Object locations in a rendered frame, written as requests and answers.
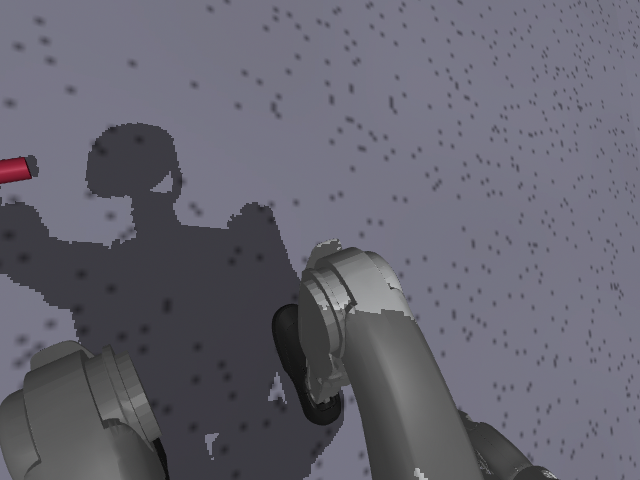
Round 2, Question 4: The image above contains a right robot foot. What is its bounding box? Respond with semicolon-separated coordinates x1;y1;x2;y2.
272;304;341;426

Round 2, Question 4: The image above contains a right robot hand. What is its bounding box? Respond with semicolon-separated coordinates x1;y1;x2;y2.
457;409;534;480

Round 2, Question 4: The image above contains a bottle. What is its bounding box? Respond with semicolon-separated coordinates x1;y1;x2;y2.
0;157;32;184

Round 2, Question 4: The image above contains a left robot foot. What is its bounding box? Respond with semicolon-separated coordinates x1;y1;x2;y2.
153;438;170;480

